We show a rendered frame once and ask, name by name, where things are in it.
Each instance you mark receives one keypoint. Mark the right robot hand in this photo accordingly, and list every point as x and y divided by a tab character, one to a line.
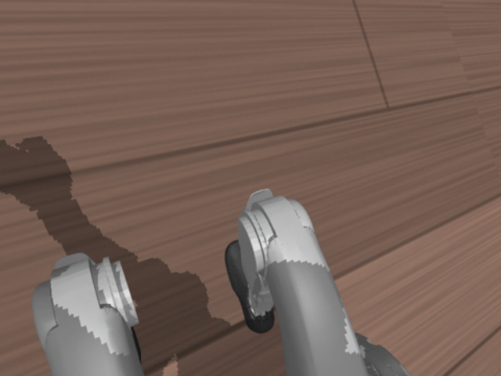
379	362

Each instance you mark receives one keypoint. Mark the right robot foot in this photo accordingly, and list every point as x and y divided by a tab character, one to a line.
258	324

